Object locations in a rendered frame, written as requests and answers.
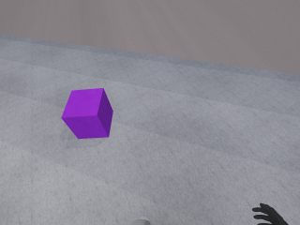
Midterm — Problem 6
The carton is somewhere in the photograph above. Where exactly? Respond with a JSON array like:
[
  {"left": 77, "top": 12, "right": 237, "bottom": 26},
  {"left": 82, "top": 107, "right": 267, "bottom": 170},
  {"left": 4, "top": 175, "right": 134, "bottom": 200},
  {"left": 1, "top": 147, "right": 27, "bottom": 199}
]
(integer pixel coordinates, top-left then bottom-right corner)
[{"left": 61, "top": 88, "right": 113, "bottom": 139}]

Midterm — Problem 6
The right robot hand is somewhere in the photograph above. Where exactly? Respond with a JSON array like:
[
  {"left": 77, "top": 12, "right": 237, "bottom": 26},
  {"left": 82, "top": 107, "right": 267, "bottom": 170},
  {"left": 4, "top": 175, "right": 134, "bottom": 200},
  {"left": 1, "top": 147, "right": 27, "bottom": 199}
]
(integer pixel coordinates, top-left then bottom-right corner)
[{"left": 252, "top": 203, "right": 289, "bottom": 225}]

